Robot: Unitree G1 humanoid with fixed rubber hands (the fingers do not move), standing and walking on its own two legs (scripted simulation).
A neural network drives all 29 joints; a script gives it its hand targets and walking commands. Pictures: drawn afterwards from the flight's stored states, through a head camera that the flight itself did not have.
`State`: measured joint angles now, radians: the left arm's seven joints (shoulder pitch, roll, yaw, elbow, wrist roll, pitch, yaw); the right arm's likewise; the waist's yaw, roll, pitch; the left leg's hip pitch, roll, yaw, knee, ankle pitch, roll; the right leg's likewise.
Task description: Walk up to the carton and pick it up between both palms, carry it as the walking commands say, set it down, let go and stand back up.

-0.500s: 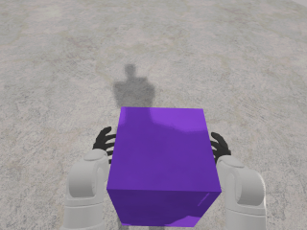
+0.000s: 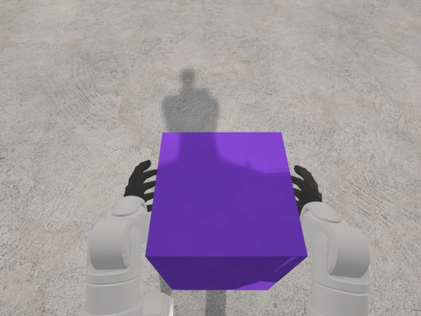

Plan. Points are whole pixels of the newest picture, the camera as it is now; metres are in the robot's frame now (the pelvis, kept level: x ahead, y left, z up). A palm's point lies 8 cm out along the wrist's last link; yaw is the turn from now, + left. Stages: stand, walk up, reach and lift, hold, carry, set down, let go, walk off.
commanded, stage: carry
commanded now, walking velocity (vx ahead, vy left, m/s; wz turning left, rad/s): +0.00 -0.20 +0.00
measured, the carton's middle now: (220, 219) +0.28 -0.01 +0.01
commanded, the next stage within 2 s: none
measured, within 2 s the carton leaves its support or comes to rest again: neither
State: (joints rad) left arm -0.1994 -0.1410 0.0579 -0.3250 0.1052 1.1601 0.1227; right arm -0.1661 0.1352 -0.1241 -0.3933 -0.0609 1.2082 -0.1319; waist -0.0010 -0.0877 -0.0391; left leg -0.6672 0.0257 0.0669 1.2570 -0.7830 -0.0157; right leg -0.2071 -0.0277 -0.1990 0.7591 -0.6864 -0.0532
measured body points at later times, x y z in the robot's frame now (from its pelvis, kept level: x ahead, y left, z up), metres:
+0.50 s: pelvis +0.43 -0.10 +0.01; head +0.51 -0.09 +0.45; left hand +0.75 +0.01 +0.05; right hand +0.71 -0.28 +0.06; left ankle +0.27 +0.03 -0.56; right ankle +0.43 -0.18 -0.69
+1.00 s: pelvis +0.76 -0.14 +0.03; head +0.78 -0.16 +0.48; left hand +1.07 -0.03 +0.10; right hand +1.02 -0.32 +0.08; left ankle +0.68 -0.03 -0.68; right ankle +0.69 -0.25 -0.69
